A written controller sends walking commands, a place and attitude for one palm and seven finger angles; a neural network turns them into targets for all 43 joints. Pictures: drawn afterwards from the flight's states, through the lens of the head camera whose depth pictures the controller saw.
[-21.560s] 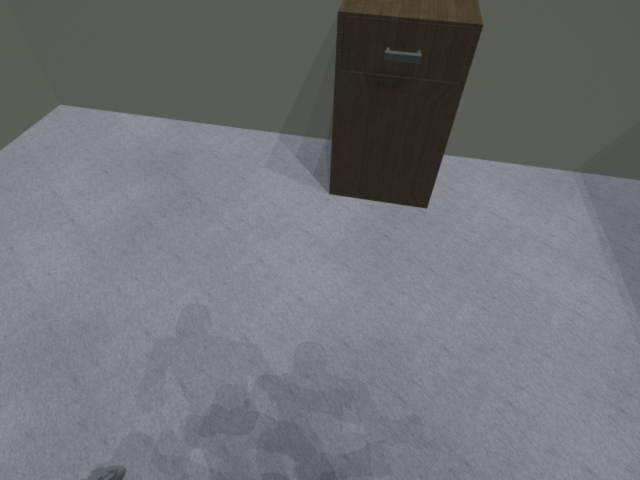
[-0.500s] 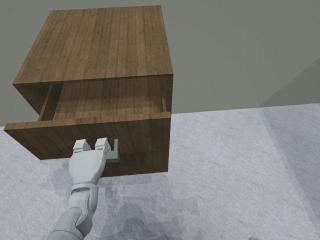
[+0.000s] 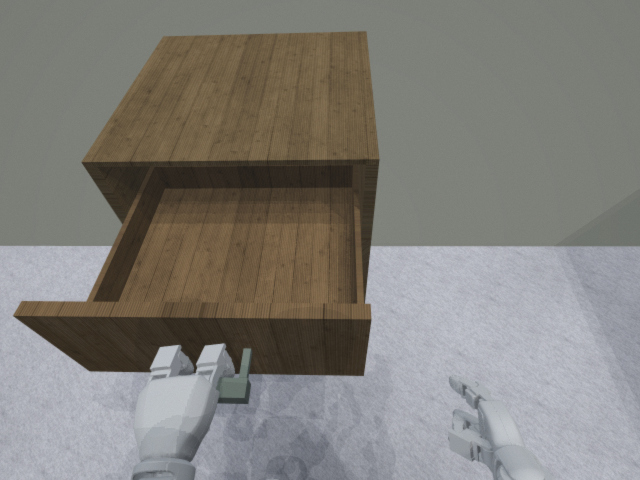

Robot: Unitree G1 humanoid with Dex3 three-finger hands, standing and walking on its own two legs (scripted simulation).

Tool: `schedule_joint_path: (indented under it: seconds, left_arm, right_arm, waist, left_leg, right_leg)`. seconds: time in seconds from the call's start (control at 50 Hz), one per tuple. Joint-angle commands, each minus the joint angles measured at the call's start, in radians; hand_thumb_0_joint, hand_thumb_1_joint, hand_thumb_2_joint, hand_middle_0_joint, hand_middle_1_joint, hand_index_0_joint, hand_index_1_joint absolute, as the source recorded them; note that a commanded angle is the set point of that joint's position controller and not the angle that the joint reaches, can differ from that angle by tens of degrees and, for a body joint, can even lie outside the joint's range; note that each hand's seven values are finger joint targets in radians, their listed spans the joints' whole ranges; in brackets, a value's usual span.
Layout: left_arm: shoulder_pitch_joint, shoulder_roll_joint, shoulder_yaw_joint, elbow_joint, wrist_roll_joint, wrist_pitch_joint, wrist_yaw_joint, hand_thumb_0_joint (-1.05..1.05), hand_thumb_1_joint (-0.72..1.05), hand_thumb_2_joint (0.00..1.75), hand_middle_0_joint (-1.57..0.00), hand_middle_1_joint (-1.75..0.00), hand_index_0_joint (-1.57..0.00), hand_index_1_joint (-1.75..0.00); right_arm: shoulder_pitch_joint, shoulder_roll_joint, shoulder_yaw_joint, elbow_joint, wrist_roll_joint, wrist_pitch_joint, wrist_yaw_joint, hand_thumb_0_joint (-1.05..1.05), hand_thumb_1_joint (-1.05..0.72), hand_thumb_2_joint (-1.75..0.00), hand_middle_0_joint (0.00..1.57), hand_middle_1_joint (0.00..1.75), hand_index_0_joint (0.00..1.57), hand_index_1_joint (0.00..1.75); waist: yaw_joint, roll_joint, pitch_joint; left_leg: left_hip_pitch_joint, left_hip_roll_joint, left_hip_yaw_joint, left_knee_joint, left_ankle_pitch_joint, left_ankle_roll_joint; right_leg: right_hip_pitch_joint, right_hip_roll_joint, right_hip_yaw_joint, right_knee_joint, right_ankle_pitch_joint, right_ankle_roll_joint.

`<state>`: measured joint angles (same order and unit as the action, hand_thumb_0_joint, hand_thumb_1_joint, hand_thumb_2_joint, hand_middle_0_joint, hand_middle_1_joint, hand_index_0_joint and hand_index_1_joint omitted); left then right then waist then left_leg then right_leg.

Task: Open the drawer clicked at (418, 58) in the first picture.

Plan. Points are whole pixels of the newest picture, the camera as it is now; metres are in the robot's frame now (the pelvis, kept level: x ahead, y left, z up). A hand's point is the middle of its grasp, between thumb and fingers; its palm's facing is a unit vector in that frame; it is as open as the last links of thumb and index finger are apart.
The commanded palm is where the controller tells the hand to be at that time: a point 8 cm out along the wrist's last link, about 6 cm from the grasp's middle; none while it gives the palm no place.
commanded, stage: pull the drawer open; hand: left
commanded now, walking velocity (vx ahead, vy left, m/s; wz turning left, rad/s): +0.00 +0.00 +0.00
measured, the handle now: (203, 372) +0.25 +0.18 -0.01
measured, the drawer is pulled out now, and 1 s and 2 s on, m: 0.26 0.30 0.30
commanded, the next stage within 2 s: open the thumb to release the handle in 0.60 s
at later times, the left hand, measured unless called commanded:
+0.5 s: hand (188, 462) +0.16 +0.17 -0.03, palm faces -0.02 -0.13 -0.99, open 6.2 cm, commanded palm +0.10 +0.18 +0.02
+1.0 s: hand (191, 455) +0.16 +0.17 -0.03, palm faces +0.03 -0.10 -0.99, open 8.0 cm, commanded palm +0.14 +0.18 +0.02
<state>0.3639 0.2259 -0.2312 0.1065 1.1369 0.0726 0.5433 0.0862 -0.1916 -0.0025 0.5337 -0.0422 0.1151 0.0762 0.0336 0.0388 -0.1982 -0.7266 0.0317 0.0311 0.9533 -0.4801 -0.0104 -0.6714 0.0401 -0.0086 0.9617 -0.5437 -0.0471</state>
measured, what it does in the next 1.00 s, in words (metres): stands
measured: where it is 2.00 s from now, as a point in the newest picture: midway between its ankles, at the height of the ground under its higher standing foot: outside the picture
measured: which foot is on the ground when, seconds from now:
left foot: down 0.00-1.00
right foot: down 0.00-1.00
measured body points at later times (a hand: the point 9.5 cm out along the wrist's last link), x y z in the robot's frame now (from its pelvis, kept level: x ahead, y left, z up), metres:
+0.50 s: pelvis -0.02 -0.02 -0.02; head +0.02 -0.06 +0.42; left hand +0.15 +0.18 +0.02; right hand +0.17 -0.24 -0.13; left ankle -0.01 +0.13 -0.68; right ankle -0.05 -0.09 -0.68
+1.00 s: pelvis -0.03 -0.02 -0.02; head +0.01 -0.06 +0.43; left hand +0.16 +0.17 +0.02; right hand +0.18 -0.23 -0.13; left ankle -0.01 +0.13 -0.68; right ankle -0.05 -0.09 -0.68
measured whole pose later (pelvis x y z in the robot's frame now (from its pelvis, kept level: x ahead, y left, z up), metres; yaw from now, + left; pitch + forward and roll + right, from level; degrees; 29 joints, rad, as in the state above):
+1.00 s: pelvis -0.03 -0.02 -0.02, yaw +2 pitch +14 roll +2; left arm 0.40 0.25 -0.20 0.05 1.11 0.07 0.57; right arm 0.12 -0.22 -0.01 0.56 -0.04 0.11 0.01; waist 0.05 0.05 -0.19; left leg -0.82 0.02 0.00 1.03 -0.46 -0.03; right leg -0.78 0.03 -0.03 1.08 -0.56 -0.08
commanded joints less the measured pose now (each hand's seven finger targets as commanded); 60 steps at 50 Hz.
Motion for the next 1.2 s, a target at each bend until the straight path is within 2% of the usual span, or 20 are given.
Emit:
schedule_joint_path:
  seconds: [0.0, 0.1, 0.14, 0.2, 0.24, 0.32, 0.34, 0.36, 0.44, 0.46, 0.64, 0.66, 0.68, 0.7, 0.74, 0.82, 0.92, 1.08, 1.12, 1.18]
  left_arm:
    - [0.22, 0.105, 0.112, -0.227, -0.018, -0.024, 0.059, 0.0, 0.9, 0.9, -0.4, -1.35, -0.4, -1.35]
    - [0.325, 0.126, 0.137, -0.279, -0.021, -0.054, 0.059, 0.0, 0.9, 0.9, -0.4, -1.35, -0.4, -1.35]
    - [0.361, 0.163, 0.181, -0.298, -0.019, -0.069, 0.066, 0.0, 0.9, 0.9, -0.4, -1.35, -0.4, -1.35]
    - [0.471, 0.144, 0.171, -0.325, -0.041, -0.084, 0.052, 0.0, 0.9, 0.9, -0.4, -1.35, -0.4, -1.35]
    - [0.452, 0.175, 0.209, -0.331, -0.04, -0.091, 0.056, 0.0, 0.9, 0.9, -0.4, -1.35, -0.4, -1.35]
    - [0.461, 0.16, 0.198, -0.361, -0.045, -0.089, 0.055, 0.0, 0.9, 0.9, -0.4, -1.35, -0.4, -1.35]
    - [0.463, 0.162, 0.195, -0.36, -0.049, -0.088, 0.053, 0.0, 0.9, 0.9, -0.4, -1.35, -0.4, -1.35]
    - [0.461, 0.153, 0.192, -0.34, -0.053, -0.085, 0.051, 0.0, 0.9, 0.9, -0.4, -1.35, -0.4, -1.35]
    - [0.431, 0.186, 0.229, -0.329, -0.056, -0.082, 0.056, 0.0, 0.9, 0.9, -0.4, -1.35, -0.4, -1.35]
    - [0.413, 0.161, 0.203, -0.329, -0.054, -0.079, 0.055, 0.0, 0.9, 0.9, -0.4, -1.35, -0.4, -1.35]
    - [0.383, 0.17, 0.204, -0.313, -0.054, -0.074, 0.057, 0.0, 0.9, 0.9, -0.4, -1.35, -0.4, -1.35]
    - [0.383, 0.16, 0.195, -0.312, -0.056, -0.075, 0.056, 0.0, 0.9, 0.9, -0.4, -1.35, -0.4, -1.35]
    - [0.075, 0.203, 0.206, -0.316, -0.03, -0.065, 0.072, 0.0, 0.9, 0.9, -0.4, -1.35, -0.4, -1.35]
    - [0.094, 0.188, 0.221, -0.296, -0.019, -0.063, 0.085, 0.0, 0.83, 0.87, -0.4, -1.34, -0.4, -1.34]
    - [0.14, 0.179, 0.218, -0.249, -0.026, -0.044, 0.092, 0.0, 0.69, 0.81, -0.38, -1.33, -0.38, -1.33]
    - [0.053, 0.168, 0.182, -0.244, -0.04, -0.002, 0.085, 0.0, 0.41, 0.69, -0.36, -1.3, -0.36, -1.3]
    - [0.031, 0.166, 0.157, -0.19, -0.038, 0.024, 0.067, 0.0, 0.06, 0.54, -0.34, -1.26, -0.34, -1.26]
    - [-0.06, 0.15, 0.115, -0.166, -0.031, 0.013, 0.036, 0.0, -0.5, 0.3, -0.3, -1.2, -0.3, -1.2]
    - [-0.053, 0.163, 0.138, -0.163, -0.036, 0.007, 0.037, 0.0, -0.5, 0.3, -0.3, -1.2, -0.3, -1.2]
    - [-0.073, 0.153, 0.123, -0.173, -0.029, -0.003, 0.038, 0.0, -0.5, 0.3, -0.3, -1.2, -0.3, -1.2]
  right_arm:
    - [-0.08, -0.103, -0.041, -0.16, -0.005, -0.05, -0.003, 0.0, -0.9, -0.9, 0.2, 0.3, 0.2, 0.3]
    - [-0.084, -0.101, -0.038, -0.178, -0.013, -0.062, 0.001, 0.0, -0.9, -0.9, 0.2, 0.3, 0.2, 0.3]
    - [-0.084, -0.1, -0.036, -0.182, -0.017, -0.065, -0.002, 0.0, -0.9, -0.9, 0.2, 0.3, 0.2, 0.3]
    - [-0.08, -0.099, -0.035, -0.198, -0.016, -0.073, 0.002, 0.0, -0.9, -0.9, 0.2, 0.3, 0.2, 0.3]
    - [-0.08, -0.099, -0.034, -0.195, -0.021, -0.072, 0.001, 0.0, -0.9, -0.9, 0.2, 0.3, 0.2, 0.3]
    - [-0.077, -0.102, -0.041, -0.209, -0.021, -0.072, 0.0, 0.0, -0.9, -0.9, 0.2, 0.3, 0.2, 0.3]
    - [-0.073, -0.103, -0.038, -0.21, -0.024, -0.073, 0.002, 0.0, -0.9, -0.9, 0.2, 0.3, 0.2, 0.3]
    - [-0.068, -0.102, -0.041, -0.207, -0.02, -0.071, -0.004, 0.0, -0.9, -0.9, 0.2, 0.3, 0.2, 0.3]
    - [-0.071, -0.104, -0.039, -0.202, -0.021, -0.071, -0.015, 0.0, -0.9, -0.9, 0.2, 0.3, 0.2, 0.3]
    - [-0.062, -0.107, -0.044, -0.201, -0.019, -0.07, -0.018, 0.0, -0.9, -0.9, 0.2, 0.3, 0.2, 0.3]
    - [-0.059, -0.109, -0.043, -0.193, -0.017, -0.073, -0.026, 0.0, -0.9, -0.9, 0.2, 0.3, 0.2, 0.3]
    - [-0.056, -0.109, -0.046, -0.193, -0.015, -0.072, -0.029, 0.0, -0.9, -0.9, 0.2, 0.3, 0.2, 0.3]
    - [-0.062, -0.129, -0.051, -0.152, -0.023, -0.059, -0.037, 0.0, -0.9, -0.9, 0.2, 0.3, 0.2, 0.3]
    - [-0.048, -0.117, -0.06, -0.158, -0.023, -0.064, -0.047, 0.0, -0.9, -0.9, 0.2, 0.3, 0.2, 0.3]
    - [-0.051, -0.114, -0.055, -0.155, -0.02, -0.072, -0.054, 0.0, -0.9, -0.9, 0.2, 0.3, 0.2, 0.3]
    - [-0.062, -0.121, -0.055, -0.15, -0.006, -0.064, -0.069, 0.0, -0.9, -0.9, 0.2, 0.3, 0.2, 0.3]
    - [-0.075, -0.115, -0.044, -0.14, 0.006, -0.058, -0.083, 0.0, -0.9, -0.9, 0.2, 0.3, 0.2, 0.3]
    - [-0.084, -0.108, -0.036, -0.131, 0.005, -0.058, -0.09, 0.0, -0.9, -0.9, 0.2, 0.3, 0.2, 0.3]
    - [-0.08, -0.109, -0.039, -0.133, 0.005, -0.062, -0.093, 0.0, -0.9, -0.9, 0.2, 0.3, 0.2, 0.3]
    - [-0.077, -0.107, -0.043, -0.13, 0.002, -0.063, -0.09, 0.0, -0.9, -0.9, 0.2, 0.3, 0.2, 0.3]
  waist:
    - [0.038, -0.06, -0.186]
    - [0.044, -0.057, -0.173]
    - [0.056, -0.054, -0.181]
    - [0.062, -0.052, -0.168]
    - [0.065, -0.075, -0.176]
    - [0.058, -0.045, -0.167]
    - [0.058, -0.066, -0.185]
    - [0.049, -0.079, -0.154]
    - [0.055, -0.092, -0.165]
    - [0.043, -0.081, -0.15]
    - [0.046, -0.078, -0.179]
    - [0.041, -0.076, -0.163]
    - [-0.021, -0.089, -0.159]
    - [0.003, -0.072, -0.165]
    - [0.016, -0.068, -0.195]
    - [0.001, -0.065, -0.181]
    - [0.009, -0.103, -0.157]
    - [0.003, -0.077, -0.105]
    - [0.004, -0.1, -0.121]
    - [0.008, -0.074, -0.137]
  left_leg:
    - [0.177, -0.067, -0.017, -0.025, 0.457, 0.028]
    - [0.132, -0.071, -0.019, 0.003, 0.38, 0.027]
    - [0.115, -0.074, -0.02, 0.012, 0.358, 0.023]
    - [0.088, -0.076, -0.019, 0.026, 0.338, 0.026]
    - [0.066, -0.079, -0.02, 0.034, 0.317, 0.021]
    - [0.054, -0.077, -0.019, 0.04, 0.308, 0.026]
    - [0.06, -0.079, -0.019, 0.049, 0.299, 0.025]
    - [0.027, -0.078, -0.018, 0.046, 0.276, 0.028]
    - [0.012, -0.083, -0.014, 0.048, 0.244, 0.025]
    - [0.003, -0.08, -0.013, 0.043, 0.236, 0.029]
    - [0.025, -0.081, -0.01, 0.04, 0.247, 0.029]
    - [0.017, -0.079, -0.01, 0.038, 0.246, 0.032]
    - [0.013, -0.076, -0.016, 0.066, 0.215, 0.034]
    - [0.005, -0.076, -0.01, 0.061, 0.201, 0.036]
    - [0.034, -0.077, -0.007, 0.052, 0.209, 0.035]
    - [0.05, -0.077, -0.007, 0.026, 0.201, 0.04]
    - [0.051, -0.078, -0.005, -0.004, 0.186, 0.041]
    - [0.059, -0.077, -0.009, -0.019, 0.144, 0.043]
    - [0.05, -0.077, -0.01, -0.016, 0.149, 0.044]
    - [0.06, -0.077, -0.01, -0.012, 0.153, 0.043]
  right_leg:
    - [0.102, 0.004, 0.046, -0.079, 0.741, 0.0]
    - [0.051, 0.003, 0.064, -0.061, 0.658, -0.004]
    - [0.037, 0.005, 0.084, -0.048, 0.633, -0.01]
    - [0.035, -0.002, 0.083, -0.043, 0.634, -0.007]
    - [0.031, -0.006, 0.112, -0.034, 0.644, -0.006]
    - [0.013, -0.003, 0.099, -0.031, 0.606, -0.014]
    - [0.001, -0.008, 0.113, -0.03, 0.598, -0.008]
    - [0.018, -0.011, 0.099, -0.035, 0.607, -0.003]
    - [0.017, -0.018, 0.135, -0.045, 0.585, 0.001]
    - [0.018, -0.017, 0.111, -0.046, 0.573, 0.001]
    - [0.016, -0.018, 0.109, -0.048, 0.568, 0.003]
    - [0.025, -0.018, 0.095, -0.049, 0.581, 0.004]
    - [-0.064, -0.025, 0.117, -0.05, 0.525, 0.011]
    - [-0.033, -0.022, 0.088, -0.052, 0.493, 0.014]
    - [-0.026, -0.019, 0.082, -0.057, 0.473, 0.009]
    - [-0.008, -0.018, 0.066, -0.087, 0.448, 0.012]
    - [0.022, -0.02, 0.065, -0.118, 0.426, 0.018]
    - [-0.009, -0.027, 0.069, -0.156, 0.322, 0.022]
    - [0.014, -0.028, 0.077, -0.158, 0.345, 0.022]
    - [-0.001, -0.028, 0.073, -0.147, 0.338, 0.021]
